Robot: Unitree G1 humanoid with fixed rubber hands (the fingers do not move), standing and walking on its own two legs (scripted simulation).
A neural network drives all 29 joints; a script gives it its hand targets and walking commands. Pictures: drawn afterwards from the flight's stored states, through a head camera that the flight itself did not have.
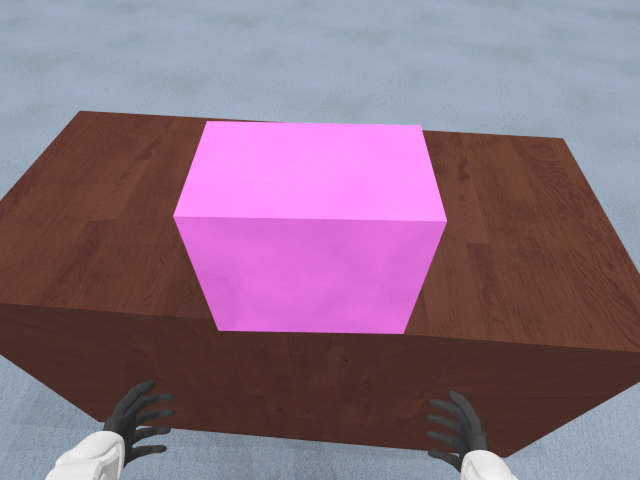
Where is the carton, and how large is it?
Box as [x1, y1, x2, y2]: [173, 121, 446, 333]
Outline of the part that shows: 207,121 173,216 218,330 403,333 446,222 420,125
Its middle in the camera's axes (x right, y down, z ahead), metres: -0.01 +0.00 +0.56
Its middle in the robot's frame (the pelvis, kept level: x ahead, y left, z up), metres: +0.42 +0.06 +0.05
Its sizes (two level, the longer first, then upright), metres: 0.285 0.175 0.255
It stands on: a pedestal, 0.71 m high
